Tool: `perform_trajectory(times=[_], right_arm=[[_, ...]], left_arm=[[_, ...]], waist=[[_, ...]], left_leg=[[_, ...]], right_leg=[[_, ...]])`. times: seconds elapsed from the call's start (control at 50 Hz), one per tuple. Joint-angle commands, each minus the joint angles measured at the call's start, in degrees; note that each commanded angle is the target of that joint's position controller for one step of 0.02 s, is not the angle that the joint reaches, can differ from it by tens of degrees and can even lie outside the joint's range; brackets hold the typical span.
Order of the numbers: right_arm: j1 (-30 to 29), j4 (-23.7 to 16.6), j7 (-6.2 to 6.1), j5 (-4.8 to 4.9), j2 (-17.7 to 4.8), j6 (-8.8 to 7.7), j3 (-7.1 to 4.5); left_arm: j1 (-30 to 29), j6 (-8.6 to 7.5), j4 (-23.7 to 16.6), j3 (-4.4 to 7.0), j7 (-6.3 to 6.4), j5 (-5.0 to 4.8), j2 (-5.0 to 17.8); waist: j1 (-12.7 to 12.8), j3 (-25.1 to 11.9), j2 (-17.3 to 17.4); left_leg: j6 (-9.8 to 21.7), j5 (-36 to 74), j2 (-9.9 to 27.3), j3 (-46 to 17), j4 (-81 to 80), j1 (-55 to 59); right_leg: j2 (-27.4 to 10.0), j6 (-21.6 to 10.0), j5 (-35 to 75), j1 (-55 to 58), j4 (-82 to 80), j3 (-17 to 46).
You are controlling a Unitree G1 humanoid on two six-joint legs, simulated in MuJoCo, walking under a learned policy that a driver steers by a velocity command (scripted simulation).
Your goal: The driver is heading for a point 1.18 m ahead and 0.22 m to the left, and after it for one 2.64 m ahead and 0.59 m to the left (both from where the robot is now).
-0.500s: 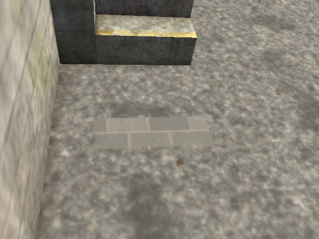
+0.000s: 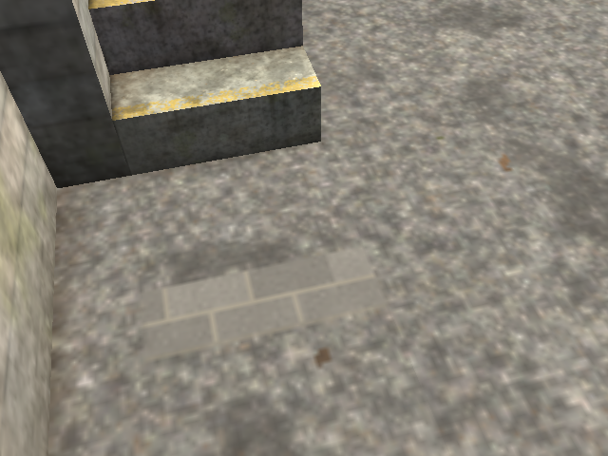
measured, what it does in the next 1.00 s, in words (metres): walks ahead, turning left: left foot, then right foot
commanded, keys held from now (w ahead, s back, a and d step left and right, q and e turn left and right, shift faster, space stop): w+q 0.46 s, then w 0.54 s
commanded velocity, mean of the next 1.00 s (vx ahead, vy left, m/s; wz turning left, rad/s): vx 0.44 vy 0.00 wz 0.26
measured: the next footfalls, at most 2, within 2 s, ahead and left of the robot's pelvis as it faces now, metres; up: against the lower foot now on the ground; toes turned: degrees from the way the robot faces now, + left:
left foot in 0.40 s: +0.21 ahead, +0.20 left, +0.00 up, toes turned +12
right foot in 0.90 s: +0.65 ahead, +0.06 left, +0.00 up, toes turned +17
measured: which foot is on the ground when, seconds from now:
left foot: up 0.00-0.38, down 0.40-0.90, up 0.92-1.00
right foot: down 0.00-0.40, up 0.42-0.88, down 0.90-1.00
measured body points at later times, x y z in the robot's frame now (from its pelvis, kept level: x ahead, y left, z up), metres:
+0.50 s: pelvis +0.19 +0.10 -0.01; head +0.20 +0.13 +0.44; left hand +0.22 +0.38 -0.14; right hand +0.31 -0.16 -0.12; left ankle +0.18 +0.19 -0.74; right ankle +0.11 -0.07 -0.65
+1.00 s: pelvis +0.51 +0.11 -0.02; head +0.55 +0.13 +0.43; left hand +0.58 +0.41 -0.12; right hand +0.61 -0.15 -0.15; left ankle +0.29 +0.20 -0.63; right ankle +0.61 +0.05 -0.74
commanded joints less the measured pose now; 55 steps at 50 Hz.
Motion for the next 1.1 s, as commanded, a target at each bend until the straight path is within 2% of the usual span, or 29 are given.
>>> perform_trajectory(times=[0.02,0.18,0.3,0.36,0.38,0.4,0.42,0.44,0.46,0.48,0.5,0.54,0.56,0.58,0.62,0.66,0.7,0.76,0.8,0.84,0.88,0.9,0.92,0.94,0.96,0.98,1.0,1.04,1.1], right_arm=[[1.7,-1.8,0.74,0.43,-5.2,-0.98,-1.22],[-3.7,-0.6,2.59,0.92,-3.3,-2.47,-0.31],[-6.0,-0.7,4.27,0.63,-4.4,-2.63,0.28],[1.9,2.4,4.5,0.8,-5.1,-2.5,0.35],[10.6,5.0,4.49,1.05,-7.6,-2.39,-1.26],[17.4,6.4,4.09,0.1,-15.9,-2.32,-3.98],[18.2,4.1,4.43,-0.33,-23.6,-3.15,-5.11],[18.4,3.3,4.86,0.06,-17.2,-4.27,-3.78],[15.5,2.7,4.85,0.29,-14.6,-4.63,-3.25],[11.1,1.2,4.65,0.37,-12.5,-4.46,-2.54],[8.3,0.2,4.67,0.73,-10.5,-4.21,-1.85],[8.4,0.5,3.28,0.51,-10.2,-3.87,-1.74],[10.9,0.4,2.19,-0.21,-10.6,-3.35,-1.48],[9.1,0.3,1.39,-0.64,-11.8,-2.97,-1.5],[9.9,0.3,-0.23,-0.68,-11.6,-2.45,-1.23],[10.7,-0.3,-0.51,-0.29,-10.6,-1.81,-0.29],[12.4,-0.8,-1.06,-0.32,-11.9,-1.75,-0.3],[15.1,0.1,-0.52,-0.04,-11.3,-2.04,-0.15],[14.9,0.5,0.45,0.46,-13.6,-2.16,-0.98],[12.6,0.1,0.87,0.95,-13.2,-2.08,-0.68],[10.2,-0.5,1.21,0.16,-15.1,-2.02,-0.91],[9.8,-1.4,1.17,-0.42,-13.3,-2.19,-0.15],[21.5,-2.0,1.72,0.49,-2.9,-3.3,2.44],[22.4,0.5,1.96,2.83,-7.2,-4.87,1.83],[13.6,-1.4,1.98,4.05,-11.4,-5.23,0.86],[7.4,-2.9,1.69,2.47,-12.0,-5.35,0.96],[5.0,-3.2,1.25,0.93,-11.9,-5.3,0.41],[6.2,-2.8,1.4,0.39,-11.2,-3.77,-0.23],[4.7,-3.8,1.85,0.06,-8.5,-2.42,0.1]], left_arm=[[1.8,-1.9,-1.5,2.82,1.28,-0.53,8.6],[6.9,-2.9,0.7,3.78,1.68,-1.25,9.6],[7.8,-2.16,1.0,4.25,0.89,-0.28,10.8],[4.6,-1.34,0.0,4.13,0.3,-1.11,10.7],[3.5,-1.31,-0.5,3.36,0.21,-0.18,8.5],[2.4,-1.89,-2.6,2.15,0.65,1.03,5.9],[7.6,-3.5,-4.6,0.61,0.62,1.53,0.9],[7.2,-5.08,-3.4,1.13,0.48,-0.24,5.3],[3.7,-5.91,-4.3,1.66,0.45,-2.34,7.8],[1.3,-6.14,-4.8,1.86,0.96,-1.97,9.0],[-1.0,-5.71,-5.4,2.19,2.07,-0.58,8.6],[2.3,-3.6,-4.0,1.89,2.41,0.36,5.7],[1.0,-1.97,-3.2,2.64,2.09,0.68,6.6],[0.4,-0.96,-3.0,2.79,1.97,0.06,6.3],[-2.7,-0.95,-3.0,2.42,0.83,0.79,5.6],[-6.9,-1.55,-3.4,2.14,-0.26,0.14,5.2],[-9.8,-1.75,-3.2,1.88,-1.01,-0.37,4.9],[-17.5,-2.34,-5.0,0.83,-2.1,-0.33,3.9],[-18.5,-3.51,-5.9,0.81,-2.59,-0.26,5.2],[-14.4,-3.85,-5.5,1.16,-2.81,-0.15,7.3],[0.8,-3.27,-1.4,3.32,-1.62,-0.05,12.0],[11.8,-2.69,1.3,4.3,-0.83,-0.13,15.0],[14.9,-2.59,2.6,5.14,-1.11,1.6,21.0],[15.2,-2.33,2.7,3.55,-1.4,0.88,14.4],[10.4,-2.17,2.3,2.68,-0.86,0.28,10.8],[7.0,-2.22,1.9,2.4,-0.65,-0.16,10.2],[4.0,-2.64,1.9,2.29,-0.78,0.34,10.1],[1.7,-3.49,2.8,1.77,-1.35,1.19,8.7],[2.0,-4.42,4.6,2.04,-1.14,0.61,10.0]], waist=[[0.2,-1.2,-8.5],[2.7,0.4,-4.1],[3.3,1.5,-3.5],[-1.6,2.5,-4.1],[-5.9,0.3,-2.0],[-7.7,-0.8,9.1],[-3.1,-5.8,23.4],[-5.7,-8.2,14.6],[-5.5,-2.9,12.7],[-4.4,-0.7,7.1],[-3.5,1.2,3.1],[-0.8,0.8,4.1],[-1.8,0.1,-0.4],[-0.4,2.3,2.8],[-1.0,3.5,3.8],[-1.7,4.1,4.0],[-2.6,5.7,4.9],[-5.4,8.8,7.0],[-4.9,9.3,7.2],[-1.1,6.1,9.6],[7.3,-3.3,9.7],[11.7,-11.0,5.7],[4.5,-23.8,-17.0],[5.7,-27.3,-21.5],[6.1,-15.7,-15.2],[5.7,-10.2,-4.7],[3.6,-6.4,-0.8],[0.5,-4.2,-3.2],[-0.8,-0.1,-4.3]], left_leg=[[2.0,4.1,1.3,-1.1,-6.0,-1.1],[3.4,7.2,2.6,-1.3,-10.1,-11.4],[4.2,8.3,2.3,2.1,-12.5,-8.6],[5.8,9.8,-1.1,7.5,-16.2,4.6],[7.0,9.8,-4.4,8.7,-17.5,16.7],[9.9,9.2,1.2,-5.6,-22.5,24.2],[21.0,1.6,15.0,-40.0,-34.4,34.6],[21.9,-8.6,16.3,-43.8,-40.0,38.6],[20.6,-5.8,15.2,-39.6,-39.5,37.1],[18.7,-0.3,13.8,-33.3,-38.4,34.0],[17.6,8.7,12.8,-28.5,-37.8,29.4],[15.2,20.2,9.9,-20.1,-38.8,24.2],[14.7,22.8,10.6,-19.2,-40.1,23.3],[13.8,26.6,10.3,-16.3,-40.4,22.0],[11.8,29.2,8.1,-10.5,-41.9,20.9],[10.6,27.3,6.5,-7.9,-42.5,20.9],[9.7,23.0,5.5,-6.7,-42.7,21.0],[10.3,20.3,7.6,-6.9,-42.3,23.7],[10.2,24.7,10.0,-7.3,-40.7,26.7],[9.1,37.3,11.3,-6.6,-37.0,29.6],[6.8,57.8,7.9,-2.9,-19.8,27.6],[4.6,46.0,5.1,-2.0,-4.8,16.8],[1.3,-1.2,-6.4,-3.8,19.2,-3.0],[1.5,-10.2,-6.7,-10.5,28.3,-7.9],[1.4,-8.4,-3.9,-8.2,32.2,-13.7],[1.7,-4.5,-1.0,-6.2,29.8,-12.6],[1.7,-1.3,1.3,-5.2,24.7,-9.6],[2.3,0.3,3.6,-4.1,18.9,-3.8],[1.3,2.2,4.4,-2.3,9.8,-3.5]], right_leg=[[-18.3,-9.9,-14.4,4.4,-16.8,18.0],[-21.0,-7.6,-11.9,17.1,-18.1,13.3],[-19.4,-5.7,-7.6,17.6,-14.6,6.2],[-16.7,-3.1,-3.4,9.2,-5.3,0.1],[-14.4,-1.1,6.0,3.2,5.6,-2.9],[-8.8,4.4,5.6,-5.6,26.2,-8.3],[0.6,8.8,-24.9,-22.9,45.9,-3.1],[-2.4,7.3,-23.8,-29.2,51.4,7.9],[-4.5,5.8,-20.2,-34.0,53.4,7.4],[-7.0,5.0,-15.3,-34.7,51.8,6.6],[-8.3,5.3,-11.7,-33.3,47.6,5.5],[-9.7,6.5,-6.5,-26.2,40.9,4.8],[-9.8,7.1,-3.4,-23.1,39.9,6.4],[-9.6,8.3,-0.5,-24.8,37.1,5.9],[-9.4,8.8,7.2,-24.5,31.0,4.7],[-8.7,8.8,13.9,-22.7,23.9,4.4],[-6.8,9.0,17.2,-21.0,18.1,2.4],[-5.8,7.5,16.5,-22.1,11.7,1.1],[-5.5,5.4,12.4,-21.1,8.4,0.6],[-4.7,3.3,8.2,-14.1,7.4,0.3],[-1.2,0.4,7.0,5.8,7.5,-1.8],[-8.5,-2.5,11.6,23.1,10.9,5.9],[-23.6,-13.5,0.1,44.0,4.9,35.9],[-24.8,-14.3,-6.5,43.6,-6.0,49.9],[-23.1,-11.2,-3.2,36.5,-5.7,39.6],[-21.2,-8.9,3.2,27.3,-5.2,30.8],[-19.1,-7.4,8.8,18.3,-5.7,25.0],[-16.6,-8.0,11.6,9.3,-8.8,19.4],[-15.8,-9.5,10.9,3.9,-13.5,15.2]])
Keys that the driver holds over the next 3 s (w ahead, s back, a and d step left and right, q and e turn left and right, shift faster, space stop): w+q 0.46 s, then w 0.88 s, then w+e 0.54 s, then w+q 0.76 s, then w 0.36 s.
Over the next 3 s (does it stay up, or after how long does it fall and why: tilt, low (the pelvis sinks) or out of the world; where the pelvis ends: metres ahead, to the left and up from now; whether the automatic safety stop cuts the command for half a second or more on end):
stays up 1.26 0.15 0.00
